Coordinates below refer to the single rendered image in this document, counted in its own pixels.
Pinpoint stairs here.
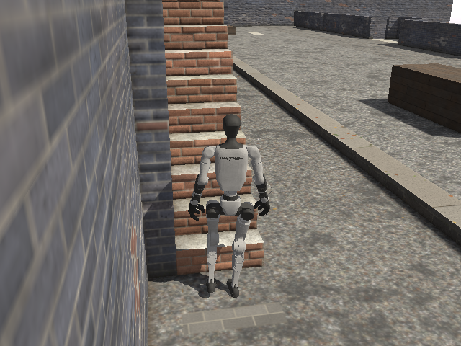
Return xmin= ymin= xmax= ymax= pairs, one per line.
xmin=162 ymin=0 xmax=264 ymax=275

